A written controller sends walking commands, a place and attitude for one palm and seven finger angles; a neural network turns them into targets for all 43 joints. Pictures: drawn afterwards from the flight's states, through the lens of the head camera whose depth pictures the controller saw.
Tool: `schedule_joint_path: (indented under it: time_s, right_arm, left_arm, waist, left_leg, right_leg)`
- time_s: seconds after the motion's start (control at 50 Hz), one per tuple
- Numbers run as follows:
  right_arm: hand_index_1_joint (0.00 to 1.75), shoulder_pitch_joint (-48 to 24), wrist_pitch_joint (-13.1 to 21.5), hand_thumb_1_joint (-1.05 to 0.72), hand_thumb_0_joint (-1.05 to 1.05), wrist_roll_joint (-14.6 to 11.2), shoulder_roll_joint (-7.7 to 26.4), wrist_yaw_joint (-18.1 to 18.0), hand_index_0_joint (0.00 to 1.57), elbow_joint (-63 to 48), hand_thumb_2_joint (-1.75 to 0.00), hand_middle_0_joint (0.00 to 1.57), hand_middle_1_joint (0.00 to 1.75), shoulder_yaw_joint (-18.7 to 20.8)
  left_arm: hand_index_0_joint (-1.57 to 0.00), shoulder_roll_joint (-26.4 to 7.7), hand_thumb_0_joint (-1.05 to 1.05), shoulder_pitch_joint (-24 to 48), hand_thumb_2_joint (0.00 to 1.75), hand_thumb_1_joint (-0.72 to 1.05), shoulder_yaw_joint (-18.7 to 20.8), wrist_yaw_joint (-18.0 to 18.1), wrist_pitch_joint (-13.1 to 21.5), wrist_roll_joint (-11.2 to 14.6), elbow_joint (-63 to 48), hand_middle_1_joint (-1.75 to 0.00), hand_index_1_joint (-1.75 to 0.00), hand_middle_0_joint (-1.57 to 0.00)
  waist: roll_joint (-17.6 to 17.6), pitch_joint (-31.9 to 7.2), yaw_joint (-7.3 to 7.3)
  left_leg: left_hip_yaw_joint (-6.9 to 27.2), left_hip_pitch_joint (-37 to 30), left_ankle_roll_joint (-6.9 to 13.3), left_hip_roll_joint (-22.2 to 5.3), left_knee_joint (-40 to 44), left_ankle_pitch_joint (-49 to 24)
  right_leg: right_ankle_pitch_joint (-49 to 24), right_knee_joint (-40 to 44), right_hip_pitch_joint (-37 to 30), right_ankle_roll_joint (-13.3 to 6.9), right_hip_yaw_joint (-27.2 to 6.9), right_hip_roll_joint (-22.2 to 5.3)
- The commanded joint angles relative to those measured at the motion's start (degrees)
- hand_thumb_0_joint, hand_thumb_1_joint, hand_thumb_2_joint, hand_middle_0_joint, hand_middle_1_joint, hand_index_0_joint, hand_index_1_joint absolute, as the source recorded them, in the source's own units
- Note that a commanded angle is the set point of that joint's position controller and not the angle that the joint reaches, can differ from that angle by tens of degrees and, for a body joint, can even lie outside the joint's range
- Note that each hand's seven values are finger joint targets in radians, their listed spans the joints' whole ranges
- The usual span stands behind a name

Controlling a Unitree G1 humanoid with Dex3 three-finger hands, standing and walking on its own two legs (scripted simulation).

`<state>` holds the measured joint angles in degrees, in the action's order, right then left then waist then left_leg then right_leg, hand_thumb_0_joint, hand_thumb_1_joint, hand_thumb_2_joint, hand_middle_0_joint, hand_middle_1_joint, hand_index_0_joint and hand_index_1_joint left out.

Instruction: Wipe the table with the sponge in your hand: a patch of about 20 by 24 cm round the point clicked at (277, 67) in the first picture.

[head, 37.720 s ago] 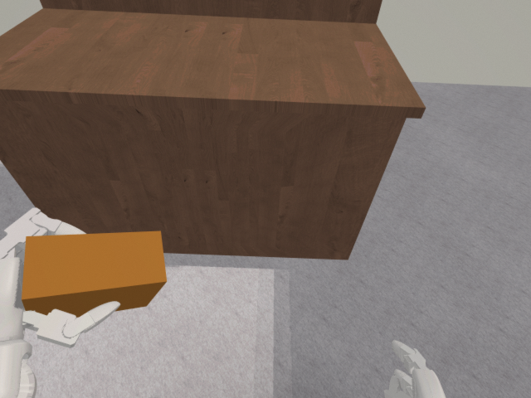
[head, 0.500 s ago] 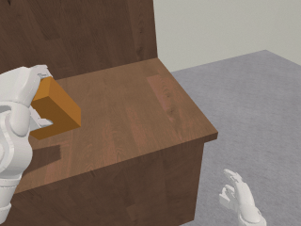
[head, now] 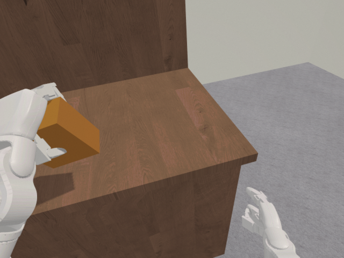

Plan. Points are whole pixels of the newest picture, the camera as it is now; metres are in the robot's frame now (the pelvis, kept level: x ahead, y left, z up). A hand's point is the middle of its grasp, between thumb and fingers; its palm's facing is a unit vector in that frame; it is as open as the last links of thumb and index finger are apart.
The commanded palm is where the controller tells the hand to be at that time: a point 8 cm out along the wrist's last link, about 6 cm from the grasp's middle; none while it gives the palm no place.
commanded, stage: bring the sponge back beside the body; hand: left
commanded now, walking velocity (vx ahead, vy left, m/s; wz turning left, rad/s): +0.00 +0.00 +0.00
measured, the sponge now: (64, 140) +0.25 +0.28 +0.20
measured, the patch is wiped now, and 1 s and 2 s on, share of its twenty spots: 1.00 1.00 1.00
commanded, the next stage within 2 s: step back with the hand held close in 0.72 s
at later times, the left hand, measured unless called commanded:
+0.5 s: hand (49, 150) +0.20 +0.27 +0.23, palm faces +0.36 -0.15 -0.92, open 10.2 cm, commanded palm +0.14 +0.27 +0.30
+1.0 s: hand (70, 140) +0.22 +0.23 +0.24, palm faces +0.40 -0.78 -0.48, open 10.2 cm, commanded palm +0.15 +0.28 +0.29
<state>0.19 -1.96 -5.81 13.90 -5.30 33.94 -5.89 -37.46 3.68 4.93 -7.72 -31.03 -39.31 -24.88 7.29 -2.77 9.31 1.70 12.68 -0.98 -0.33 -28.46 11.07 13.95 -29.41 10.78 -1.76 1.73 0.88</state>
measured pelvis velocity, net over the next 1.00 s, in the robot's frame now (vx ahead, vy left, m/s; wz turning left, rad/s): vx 0.00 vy -0.01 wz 0.02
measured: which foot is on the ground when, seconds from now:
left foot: down 0.00-1.00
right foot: down 0.00-1.00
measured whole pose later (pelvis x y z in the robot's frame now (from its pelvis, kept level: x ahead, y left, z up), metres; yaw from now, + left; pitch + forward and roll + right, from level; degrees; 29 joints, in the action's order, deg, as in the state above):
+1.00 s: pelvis +0.00 -0.01 -0.01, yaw +1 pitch +0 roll -1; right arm 9.5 1.1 -2.5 12.8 -4.9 29.3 -6.7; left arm -31.0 -9.6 17.7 2.0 -7.2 0.5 -33.8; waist 0.4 -4.7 3.7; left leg 1.8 18.7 1.4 0.0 -41.1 18.4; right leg 14.9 -33.3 18.3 -2.5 3.3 1.8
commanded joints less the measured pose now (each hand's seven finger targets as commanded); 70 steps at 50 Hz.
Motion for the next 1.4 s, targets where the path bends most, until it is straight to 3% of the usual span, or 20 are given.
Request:
schedule_joint_path:
  time_s: [0.0,0.14,0.34,0.56,0.8,0.82,0.84,0.86,0.9,0.94,0.98,1.0,1.02,1.04,1.08,1.12,1.18,1.26,1.32,1.38]
  right_arm:
    - [0.30,-15.0,3.8,-0.90,0.00,0.6,5.4,-0.3,0.20,-11.9,-0.90,0.20,0.30,2.5]
    - [0.30,-14.3,4.5,-0.90,0.00,1.6,5.6,-0.7,0.20,-11.1,-0.90,0.20,0.30,3.0]
    - [0.30,-14.5,4.1,-0.90,0.00,1.0,5.8,-0.7,0.20,-11.4,-0.90,0.20,0.30,3.0]
    - [0.30,-14.4,6.4,-0.90,0.00,1.5,5.7,-1.4,0.20,-11.0,-0.90,0.20,0.30,3.4]
    - [0.30,-14.0,5.9,-0.90,0.00,1.2,5.6,-1.1,0.20,-11.4,-0.90,0.20,0.30,3.3]
    - [0.30,-12.9,5.8,-0.90,0.00,1.2,5.9,-1.7,0.20,-10.0,-0.90,0.20,0.30,2.9]
    - [0.30,-0.6,5.9,-0.90,0.00,1.1,4.1,-0.2,0.20,-19.7,-0.90,0.20,0.30,3.0]
    - [0.30,1.8,6.5,-0.90,0.00,2.9,3.8,-0.5,0.20,-14.7,-0.90,0.20,0.30,1.0]
    - [0.30,5.8,5.5,-0.90,0.00,3.6,4.1,-0.3,0.20,-12.1,-0.90,0.20,0.30,3.0]
    - [0.30,5.8,5.0,-0.90,0.00,4.0,4.8,-0.4,0.20,-11.8,-0.90,0.20,0.30,2.8]
    - [0.30,5.1,5.2,-0.90,0.00,5.2,7.1,-0.4,0.20,-12.0,-0.90,0.20,0.30,3.4]
    - [0.30,5.6,5.5,-0.90,0.00,5.4,7.8,0.1,0.20,-13.1,-0.90,0.20,0.30,4.3]
    - [0.30,7.3,5.5,-0.90,0.00,5.6,7.6,0.7,0.20,-12.4,-0.90,0.20,0.30,5.1]
    - [0.30,8.6,5.6,-0.90,0.00,5.4,7.4,1.3,0.20,-12.2,-0.90,0.20,0.30,6.0]
    - [0.30,8.8,6.3,-0.90,0.00,6.3,5.2,2.3,0.20,-10.8,-0.90,0.20,0.30,5.0]
    - [0.30,8.6,6.7,-0.90,0.00,6.2,5.9,2.8,0.20,-9.0,-0.90,0.20,0.30,5.9]
    - [0.30,8.7,6.5,-0.90,0.00,4.8,6.8,2.6,0.20,-8.0,-0.90,0.20,0.30,6.6]
    - [0.30,9.3,6.3,-0.90,0.00,3.0,6.7,2.3,0.20,-8.1,-0.90,0.20,0.30,8.3]
    - [0.30,8.4,6.5,-0.90,0.00,3.1,3.9,1.9,0.20,-9.1,-0.90,0.20,0.30,7.2]
    - [0.30,6.6,6.5,-0.90,0.00,3.8,3.4,1.3,0.20,-8.9,-0.90,0.20,0.30,6.4]
  left_arm:
    - [-1.20,-12.8,0.00,11.4,1.30,0.10,8.1,2.3,1.4,-1.5,-13.6,-1.60,-1.60,-1.20]
    - [-1.20,-18.0,0.00,10.8,1.30,0.10,12.6,4.4,1.7,-2.6,-18.0,-1.60,-1.60,-1.20]
    - [-1.20,-12.3,0.00,2.2,1.30,0.10,9.8,3.1,2.1,0.3,-12.6,-1.60,-1.60,-1.20]
    - [-1.20,-17.3,0.00,6.5,1.30,0.10,13.1,4.9,3.5,-2.1,-17.9,-1.60,-1.60,-1.20]
    - [-1.20,-13.4,0.00,2.9,1.30,0.10,11.4,3.7,4.3,0.2,-13.9,-1.60,-1.60,-1.20]
    - [-1.20,-7.0,0.00,3.4,1.30,0.10,4.8,3.2,3.3,-0.4,-3.2,-1.60,-1.60,-1.20]
    - [-1.20,-2.0,0.00,16.3,1.30,0.10,19.9,7.9,18.3,41.5,-19.6,-1.60,-1.60,-1.20]
    - [-1.20,-8.1,0.00,12.0,1.30,0.10,21.0,10.2,24.1,40.5,-12.9,-1.60,-1.60,-1.20]
    - [-1.20,-5.2,0.00,1.1,1.30,0.10,21.7,12.0,27.3,42.1,-14.9,-1.60,-1.60,-1.20]
    - [-1.20,-7.0,0.00,0.1,1.30,0.10,25.3,13.6,31.3,43.6,-24.6,-1.60,-1.60,-1.20]
    - [-1.20,-6.0,0.00,-3.0,1.30,0.10,28.0,15.6,35.3,44.4,-29.9,-1.60,-1.60,-1.20]
    - [-1.20,-5.9,0.00,-4.9,1.30,0.10,30.1,16.4,36.8,44.3,-32.4,-1.60,-1.60,-1.20]
    - [-1.20,-6.6,0.00,-5.1,1.30,0.10,32.3,16.9,37.8,43.7,-32.6,-1.60,-1.60,-1.20]
    - [-1.20,-7.4,0.00,-6.0,1.30,0.10,33.8,17.2,38.5,42.4,-32.9,-1.60,-1.60,-1.20]
    - [-1.20,-7.6,0.00,-8.1,1.30,0.10,34.5,16.9,40.1,43.0,-33.5,-1.60,-1.60,-1.20]
    - [-1.20,-6.9,0.00,-8.4,1.30,0.10,35.1,16.6,40.6,42.5,-29.0,-1.60,-1.60,-1.20]
    - [-1.20,-4.8,0.00,-10.8,1.30,0.10,34.5,16.3,40.5,42.9,-21.5,-1.60,-1.60,-1.20]
    - [-1.20,-4.3,0.00,-17.6,1.30,0.10,34.8,16.2,41.0,44.0,-18.9,-1.60,-1.60,-1.20]
    - [-1.20,-6.6,0.00,-21.5,1.30,0.10,37.4,16.2,42.7,45.4,-23.3,-1.60,-1.60,-1.20]
    - [-1.20,-5.8,0.00,-21.8,1.30,0.10,37.4,16.8,43.1,45.4,-29.1,-1.60,-1.60,-1.20]
  waist:
    - [-1.8,-9.4,-0.12]
    - [-0.6,-8.6,0.42]
    - [-4.8,-3.6,0.02]
    - [0.9,-5.0,0.23]
    - [-3.9,-4.7,0.38]
    - [-5.9,0.6,-1.59]
    - [-20.0,5.0,-7.89]
    - [-24.4,3.1,-8.12]
    - [-25.1,-0.9,-7.90]
    - [-11.5,-6.7,-9.31]
    - [9.9,-7.4,-8.43]
    - [16.7,-6.8,-7.86]
    - [17.1,-7.0,-7.54]
    - [14.5,-10.8,-6.92]
    - [13.0,-12.1,-7.99]
    - [8.2,-10.7,-8.43]
    - [0.1,-12.0,-9.22]
    - [-10.4,-16.3,-10.70]
    - [-15.1,-12.7,-10.24]
    - [-14.1,-11.2,-10.92]
  left_leg:
    - [2.1,-2.7,1.4,1.0,4.7,-0.9]
    - [2.1,-3.4,1.4,1.5,3.2,-2.8]
    - [1.5,-2.0,1.5,1.3,2.2,0.0]
    - [1.8,-3.1,1.3,1.9,2.3,0.6]
    - [1.6,-1.4,1.2,1.5,2.6,1.2]
    - [0.7,0.1,1.2,1.5,2.9,3.9]
    - [1.8,0.8,3.7,1.4,-8.0,13.5]
    - [0.0,-2.3,3.7,2.5,-15.0,13.8]
    - [-0.6,-2.6,2.9,2.3,-23.9,10.2]
    - [-0.4,-0.4,2.6,-0.6,-14.2,6.8]
    - [8.5,3.5,4.2,-5.6,2.4,4.7]
    - [14.6,7.9,5.5,-9.8,7.2,-1.7]
    - [15.9,6.9,6.4,-11.4,6.8,-13.1]
    - [13.3,-1.4,6.5,-10.3,-0.7,-37.3]
    - [14.5,-7.2,4.2,-10.6,-1.1,-51.5]
    - [13.9,-5.7,4.2,-11.3,-1.6,-47.3]
    - [10.0,-0.6,3.0,-9.2,-6.5,-41.1]
    - [3.9,5.8,0.7,-4.6,-16.6,-17.6]
    - [2.3,11.8,1.3,-3.7,-21.0,14.3]
    - [1.2,7.1,1.8,-4.6,-13.1,9.6]
  right_leg:
    - [-0.9,6.0,-1.1,-1.7,-3.6,-0.1]
    - [0.6,6.8,-0.8,-2.4,-6.5,0.0]
    - [2.8,8.6,1.6,-1.2,-6.7,-1.0]
    - [5.4,8.4,2.1,-2.3,-9.5,0.2]
    - [3.4,7.5,1.2,-1.1,-6.3,-0.7]
    - [5.5,8.6,4.4,-0.8,-4.6,-0.7]
    - [12.2,16.4,18.5,0.1,-10.4,-4.2]
    - [20.7,19.0,23.4,-2.0,-13.1,-6.4]
    - [14.3,17.3,23.8,-4.5,-13.9,-11.8]
    - [-3.0,7.8,14.3,-4.7,-10.2,-14.1]
    - [-5.2,-5.3,9.5,-2.3,-4.5,-7.3]
    - [-1.6,-9.2,6.7,-0.6,-2.3,-3.1]
    - [2.6,-10.0,7.4,-0.1,-2.5,-1.7]
    - [-0.3,-9.0,9.8,-0.1,-1.3,-1.8]
    - [6.2,-8.8,14.0,0.5,-1.2,-0.5]
    - [4.8,-3.4,11.6,0.7,-1.8,-0.3]
    - [-16.2,2.6,1.5,-0.4,-2.2,-3.0]
    - [-43.7,-0.9,-3.5,-5.2,-7.9,-15.0]
    - [-39.6,1.2,2.0,-5.3,-11.1,-20.3]
    - [-24.8,1.0,9.1,-3.5,-9.5,-17.7]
